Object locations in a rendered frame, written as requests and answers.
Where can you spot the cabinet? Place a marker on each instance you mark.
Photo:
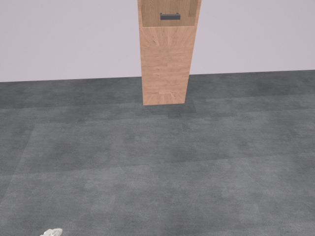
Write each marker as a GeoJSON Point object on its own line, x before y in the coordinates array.
{"type": "Point", "coordinates": [166, 54]}

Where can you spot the drawer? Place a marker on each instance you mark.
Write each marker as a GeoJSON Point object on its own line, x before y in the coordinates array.
{"type": "Point", "coordinates": [151, 9]}

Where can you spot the handle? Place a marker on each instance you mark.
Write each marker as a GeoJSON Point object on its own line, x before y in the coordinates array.
{"type": "Point", "coordinates": [170, 16]}

